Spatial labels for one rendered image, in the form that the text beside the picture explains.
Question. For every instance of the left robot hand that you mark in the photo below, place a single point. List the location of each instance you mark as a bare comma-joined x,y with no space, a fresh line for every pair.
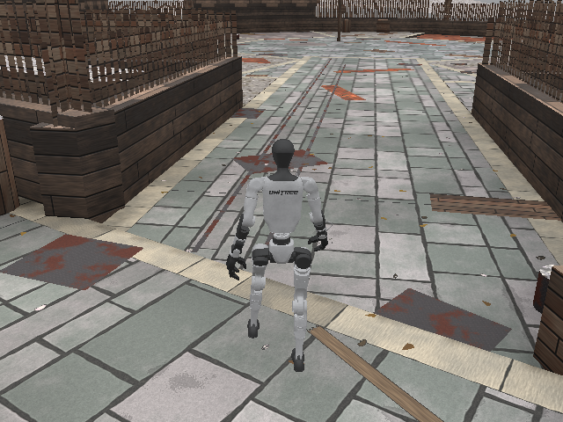
231,265

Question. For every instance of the right robot hand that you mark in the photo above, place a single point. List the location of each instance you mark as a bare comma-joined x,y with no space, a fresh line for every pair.
315,239

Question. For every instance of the robot left thigh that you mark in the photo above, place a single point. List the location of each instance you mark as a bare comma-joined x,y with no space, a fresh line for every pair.
260,257

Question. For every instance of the robot left upper arm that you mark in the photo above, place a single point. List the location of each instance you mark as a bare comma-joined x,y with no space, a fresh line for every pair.
251,198

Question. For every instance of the robot right upper arm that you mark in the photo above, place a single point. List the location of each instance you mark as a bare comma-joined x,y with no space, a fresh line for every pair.
310,186

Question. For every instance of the right robot forearm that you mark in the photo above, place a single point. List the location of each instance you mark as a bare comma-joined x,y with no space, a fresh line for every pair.
321,228

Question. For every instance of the robot left foot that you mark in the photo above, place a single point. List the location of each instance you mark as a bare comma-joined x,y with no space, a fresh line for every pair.
253,331

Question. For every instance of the left robot forearm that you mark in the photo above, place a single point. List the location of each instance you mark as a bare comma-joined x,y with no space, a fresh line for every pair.
239,240

